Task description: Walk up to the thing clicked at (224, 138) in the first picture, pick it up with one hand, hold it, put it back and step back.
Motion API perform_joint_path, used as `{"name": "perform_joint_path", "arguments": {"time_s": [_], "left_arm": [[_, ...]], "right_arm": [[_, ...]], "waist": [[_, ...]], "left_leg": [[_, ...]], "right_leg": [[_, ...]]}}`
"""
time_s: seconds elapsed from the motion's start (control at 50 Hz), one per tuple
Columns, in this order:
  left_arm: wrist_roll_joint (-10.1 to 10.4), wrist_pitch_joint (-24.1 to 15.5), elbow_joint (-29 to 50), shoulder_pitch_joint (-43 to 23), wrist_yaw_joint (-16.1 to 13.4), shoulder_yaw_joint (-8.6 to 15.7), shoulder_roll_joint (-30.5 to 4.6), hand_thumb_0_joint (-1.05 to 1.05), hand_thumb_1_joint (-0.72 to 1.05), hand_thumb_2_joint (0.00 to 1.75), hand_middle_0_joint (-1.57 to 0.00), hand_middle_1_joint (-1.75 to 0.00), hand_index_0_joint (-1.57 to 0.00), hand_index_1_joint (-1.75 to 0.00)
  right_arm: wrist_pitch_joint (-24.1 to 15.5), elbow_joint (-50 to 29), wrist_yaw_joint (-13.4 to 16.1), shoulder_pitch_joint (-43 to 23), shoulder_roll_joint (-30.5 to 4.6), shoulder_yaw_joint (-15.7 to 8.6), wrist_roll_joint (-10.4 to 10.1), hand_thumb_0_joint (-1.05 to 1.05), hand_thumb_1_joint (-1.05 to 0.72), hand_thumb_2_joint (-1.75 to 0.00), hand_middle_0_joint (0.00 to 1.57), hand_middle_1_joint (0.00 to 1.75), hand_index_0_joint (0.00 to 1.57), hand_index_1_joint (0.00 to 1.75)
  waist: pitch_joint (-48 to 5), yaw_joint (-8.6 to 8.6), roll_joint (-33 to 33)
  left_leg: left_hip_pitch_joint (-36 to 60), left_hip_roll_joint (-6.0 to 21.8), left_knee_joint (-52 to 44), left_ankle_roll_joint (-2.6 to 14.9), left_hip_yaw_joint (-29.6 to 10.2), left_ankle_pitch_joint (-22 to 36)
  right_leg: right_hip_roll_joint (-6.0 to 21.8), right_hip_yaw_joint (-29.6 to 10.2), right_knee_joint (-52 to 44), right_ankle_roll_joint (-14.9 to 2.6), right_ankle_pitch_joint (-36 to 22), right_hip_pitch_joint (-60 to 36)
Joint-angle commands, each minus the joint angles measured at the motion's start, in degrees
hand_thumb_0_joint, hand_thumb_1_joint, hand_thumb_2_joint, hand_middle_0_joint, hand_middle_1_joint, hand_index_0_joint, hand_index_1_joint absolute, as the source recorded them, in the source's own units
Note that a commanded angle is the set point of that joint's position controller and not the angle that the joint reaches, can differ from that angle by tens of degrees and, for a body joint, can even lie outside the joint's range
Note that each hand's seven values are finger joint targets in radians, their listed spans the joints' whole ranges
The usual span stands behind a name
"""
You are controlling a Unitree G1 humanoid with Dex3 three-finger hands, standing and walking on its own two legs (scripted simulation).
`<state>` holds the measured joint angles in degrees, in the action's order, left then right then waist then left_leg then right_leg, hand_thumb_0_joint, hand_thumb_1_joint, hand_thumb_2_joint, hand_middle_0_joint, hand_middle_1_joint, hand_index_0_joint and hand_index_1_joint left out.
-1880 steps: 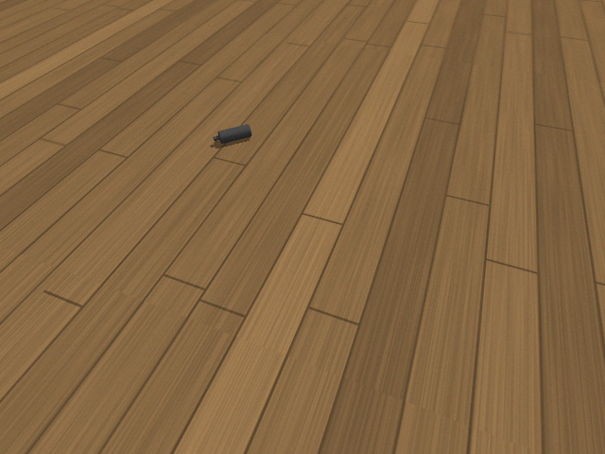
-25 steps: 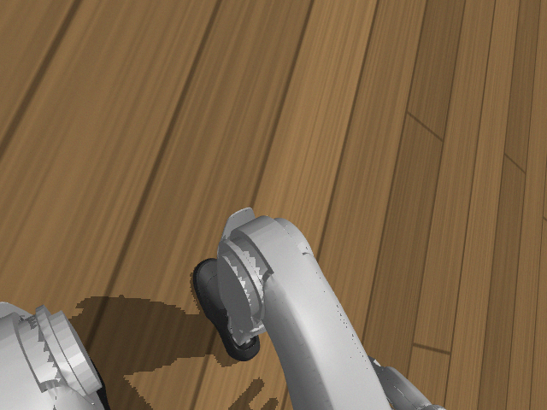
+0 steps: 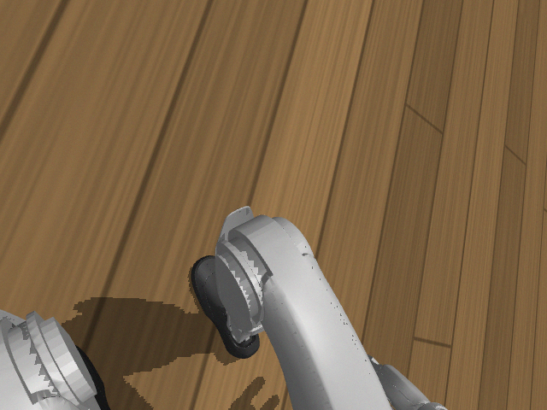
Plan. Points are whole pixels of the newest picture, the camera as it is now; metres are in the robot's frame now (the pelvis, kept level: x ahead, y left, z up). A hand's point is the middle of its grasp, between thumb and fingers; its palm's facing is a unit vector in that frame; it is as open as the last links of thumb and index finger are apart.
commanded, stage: close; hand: left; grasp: from above
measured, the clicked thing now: out of the picture +0.49 +0.37 -0.28
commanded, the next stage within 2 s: settle in 0.58 s
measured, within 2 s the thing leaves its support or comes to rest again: leaves its support in 1.04 s
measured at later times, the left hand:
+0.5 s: hand out of the picture +0.48 +0.34 -0.26, palm faces -0.44 -0.13 -0.89, open 9.8 cm
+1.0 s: hand out of the picture +0.49 +0.35 -0.26, palm faces -0.45 -0.14 -0.88, open 9.7 cm
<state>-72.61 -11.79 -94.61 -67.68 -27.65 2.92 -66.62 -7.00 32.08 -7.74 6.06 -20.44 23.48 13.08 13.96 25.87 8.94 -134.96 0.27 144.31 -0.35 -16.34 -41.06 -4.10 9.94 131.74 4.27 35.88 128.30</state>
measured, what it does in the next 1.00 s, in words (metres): stands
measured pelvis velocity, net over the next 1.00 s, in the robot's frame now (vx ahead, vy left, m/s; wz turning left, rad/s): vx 0.00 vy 0.00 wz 0.00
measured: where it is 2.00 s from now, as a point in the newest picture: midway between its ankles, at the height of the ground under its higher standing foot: (169, 368)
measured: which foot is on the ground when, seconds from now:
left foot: down 0.00-1.00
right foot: down 0.00-1.00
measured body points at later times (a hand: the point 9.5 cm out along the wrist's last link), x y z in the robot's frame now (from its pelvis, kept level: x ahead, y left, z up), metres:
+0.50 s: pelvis +0.00 +0.00 +0.00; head +0.30 +0.14 +0.30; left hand +0.50 +0.34 -0.21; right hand +0.05 -0.25 -0.05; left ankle +0.06 +0.13 -0.28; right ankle +0.13 -0.12 -0.28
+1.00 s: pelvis +0.00 +0.00 +0.00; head +0.31 +0.14 +0.30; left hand +0.51 +0.35 -0.21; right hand +0.05 -0.25 -0.04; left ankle +0.06 +0.13 -0.28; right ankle +0.13 -0.12 -0.28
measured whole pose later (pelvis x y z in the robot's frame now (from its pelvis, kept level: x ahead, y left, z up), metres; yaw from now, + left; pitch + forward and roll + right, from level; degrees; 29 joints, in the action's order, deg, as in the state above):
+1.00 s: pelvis +0.00 +0.00 +0.00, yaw +0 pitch +31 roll -17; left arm -73.8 -11.0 -89.0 -65.2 -24.4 6.9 -65.0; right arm -6.0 31.5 -8.1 7.5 -20.9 21.1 12.7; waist 12.3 24.7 8.1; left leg -135.7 0.2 144.0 -0.4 -16.3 -41.4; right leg -3.4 10.2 131.6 3.5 36.3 128.9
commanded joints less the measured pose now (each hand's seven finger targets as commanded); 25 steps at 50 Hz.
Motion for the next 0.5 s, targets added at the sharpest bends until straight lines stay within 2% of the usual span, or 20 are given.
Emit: {"name": "perform_joint_path", "arguments": {"time_s": [0.0, 0.06, 0.08, 0.1, 0.12, 0.16, 0.18, 0.2, 0.22, 0.24, 0.26, 0.32, 0.36, 0.42, 0.44, 0.48], "left_arm": [[1.1, -0.4, 5.2, -11.2, -0.7, 0.0, -11.6, 0.00, 0.17, 0.55, -0.53, -0.74, -0.58, -0.69], [1.2, -1.2, 7.2, -11.8, -0.8, 0.4, -12.3, 0.00, 0.24, 0.57, -0.58, -0.74, -0.62, -0.69], [1.1, -1.2, 5.5, -11.2, -1.1, 0.4, -12.8, 0.00, 0.25, 0.60, -0.60, -0.74, -0.64, -0.70], [0.9, -1.4, 6.6, -11.3, -0.9, 0.5, -12.8, 0.00, 0.28, 0.63, -0.62, -0.75, -0.66, -0.72], [1.1, -1.5, 6.4, -11.3, -0.9, 0.3, -12.6, 0.00, 0.29, 0.60, -0.63, -0.74, -0.67, -0.70], [0.8, -1.6, 7.8, -12.1, -1.2, 0.9, -13.5, 0.00, 0.33, 0.62, -0.67, -0.73, -0.70, -0.70], [1.0, -1.5, 6.6, -12.2, -1.3, 0.4, -12.8, 0.00, 0.34, 0.63, -0.68, -0.74, -0.71, -0.70], [0.7, -1.7, 8.4, -13.1, -1.5, 0.7, -13.0, 0.00, 0.35, 0.62, -0.68, -0.73, -0.72, -0.69], [0.5, -1.4, 6.2, -11.9, -1.6, 0.2, -12.2, 0.00, 0.35, 0.62, -0.68, -0.74, -0.71, -0.70], [0.7, -1.7, 9.0, -13.7, -1.6, 0.7, -12.3, 0.00, 0.36, 0.61, -0.69, -0.73, -0.72, -0.70], [0.4, -1.3, 5.4, -11.5, -1.5, -0.3, -11.4, 0.00, 0.36, 0.61, -0.69, -0.71, -0.73, -0.68], [0.5, -1.2, 7.6, -12.5, -2.0, 0.8, -12.8, 0.00, 0.40, 0.61, -0.72, -0.70, -0.76, -0.67], [0.2, -1.1, 6.0, -12.0, -2.1, 0.4, -12.6, 0.00, 0.44, 0.63, -0.76, -0.70, -0.79, -0.67], [-0.1, -1.0, 7.5, -13.4, -2.5, 0.7, -12.7, 0.00, 0.49, 0.61, -0.80, -0.69, -0.83, -0.66], [-0.2, -0.7, 5.5, -12.1, -2.2, 0.3, -12.1, 0.00, 0.50, 0.60, -0.80, -0.69, -0.83, -0.66], [0.0, -0.7, 5.7, -11.7, -2.4, 0.3, -12.3, 0.00, 0.53, 0.63, -0.83, -0.69, -0.86, -0.66]], "right_arm": [[0.7, 2.2, 0.7, 12.5, -19.5, -5.3, 0.0, 0.00, -0.89, -0.90, 0.20, 0.30, 0.20, 0.30], [0.8, 2.1, 0.9, 11.9, -19.8, -5.2, 0.0, 0.00, -0.89, -0.90, 0.20, 0.30, 0.20, 0.30], [0.9, 1.9, 1.0, 11.7, -19.8, -5.3, 0.1, 0.00, -0.89, -0.90, 0.20, 0.30, 0.20, 0.30], [0.9, 1.9, 0.9, 12.1, -19.7, -5.1, 0.2, 0.00, -0.89, -0.90, 0.20, 0.30, 0.20, 0.30], [1.0, 1.9, 1.0, 11.7, -19.5, -5.3, 0.1, 0.00, -0.89, -0.90, 0.20, 0.30, 0.20, 0.30], [1.1, 2.0, 0.9, 11.8, -19.3, -5.1, 0.3, 0.00, -0.89, -0.90, 0.20, 0.30, 0.20, 0.30], [1.2, 1.8, 1.0, 11.8, -19.5, -5.2, 0.3, 0.00, -0.89, -0.90, 0.20, 0.30, 0.20, 0.30], [1.3, 2.3, 0.9, 11.8, -19.6, -5.4, 0.2, 0.00, -0.89, -0.90, 0.20, 0.30, 0.20, 0.30], [1.2, 2.3, 0.8, 11.9, -19.3, -5.2, 0.3, 0.00, -0.89, -0.90, 0.20, 0.30, 0.20, 0.30], [1.2, 2.6, 0.7, 12.1, -19.5, -5.2, 0.3, 0.00, -0.90, -0.90, 0.20, 0.30, 0.20, 0.30], [1.2, 2.5, 0.7, 11.7, -19.5, -5.4, 0.2, 0.00, -0.89, -0.90, 0.20, 0.30, 0.20, 0.30], [1.1, 2.6, 0.6, 11.7, -19.3, -5.1, 0.2, 0.00, -0.89, -0.90, 0.20, 0.30, 0.20, 0.30], [1.1, 2.1, 0.7, 10.9, -19.6, -5.3, 0.2, 0.00, -0.89, -0.90, 0.20, 0.30, 0.20, 0.30], [1.0, 2.5, 0.6, 11.5, -19.6, -5.3, 0.3, 0.00, -0.89, -0.90, 0.20, 0.30, 0.20, 0.30], [0.9, 2.7, 0.6, 11.3, -19.3, -5.1, 0.3, 0.00, -0.89, -0.90, 0.20, 0.30, 0.20, 0.30], [0.9, 2.1, 0.6, 11.1, -19.8, -5.3, 0.3, 0.00, -0.89, -0.90, 0.20, 0.30, 0.20, 0.30]], "waist": [[-37.0, 4.00, -33.4], [-37.1, 3.57, -33.4], [-37.4, 3.29, -33.4], [-37.2, 3.54, -33.2], [-37.6, 3.23, -33.3], [-38.9, 3.17, -34.7], [-38.9, 3.47, -34.1], [-39.7, 3.08, -35.6], [-38.4, 3.46, -35.4], [-38.8, 3.63, -36.4], [-37.3, 3.89, -35.6], [-37.6, 3.23, -35.5], [-37.0, 3.44, -35.2], [-38.0, 3.35, -36.2], [-36.6, 3.28, -35.7], [-36.5, 3.82, -34.4]], "left_leg": [[29.2, 3.4, -13.5, 0.27, 5.3, 16.5], [28.8, 3.5, -13.4, 0.13, 5.0, 16.4], [28.5, 3.4, -13.7, 0.23, 5.5, 15.3], [28.4, 3.4, -13.6, 0.26, 5.2, 15.5], [28.7, 3.4, -14.1, 0.27, 5.3, 15.2], [29.7, 3.5, -14.2, 0.08, 5.1, 15.9], [29.9, 3.6, -14.6, 0.14, 4.8, 15.8], [31.9, 3.8, -14.4, -0.24, 4.2, 17.1], [31.8, 3.8, -14.6, -0.19, 4.3, 17.0], [32.6, 3.9, -14.3, -0.44, 3.7, 18.4], [31.9, 3.8, -14.5, -0.28, 4.1, 17.6], [31.1, 3.8, -14.3, -0.23, 4.4, 18.0], [30.1, 3.6, -14.2, -0.04, 4.8, 16.3], [31.3, 3.7, -14.2, -0.26, 4.2, 17.7], [30.9, 3.8, -14.0, -0.28, 4.4, 17.4], [29.8, 3.6, -13.8, -0.05, 4.6, 16.7]], "right_leg": [[-1.1, 6.2, -10.6, -5.39, -14.8, -23.1], [-1.0, 6.6, -10.5, -5.47, -14.6, -22.8], [-1.3, 6.4, -10.8, -5.50, -14.0, -24.3], [-1.2, 6.5, -10.6, -5.44, -14.1, -23.7], [-1.3, 6.4, -10.8, -5.39, -14.0, -24.4], [-1.3, 6.6, -10.6, -5.46, -14.3, -24.3], [-1.4, 6.7, -10.4, -5.34, -14.5, -24.7], [-1.2, 7.0, -10.0, -5.60, -14.7, -22.6], [-1.2, 6.9, -10.0, -5.55, -14.8, -22.6], [-1.1, 7.3, -9.6, -5.54, -15.4, -21.0], [-1.2, 6.9, -9.8, -5.66, -14.9, -21.6], [-1.2, 6.7, -10.0, -5.43, -15.8, -22.2], [-1.3, 6.7, -10.3, -5.61, -14.6, -21.9], [-1.0, 6.9, -9.7, -5.56, -15.5, -21.1], [-0.9, 6.7, -9.8, -5.66, -14.8, -20.0], [-1.1, 6.7, -10.3, -5.55, -14.9, -21.4]]}}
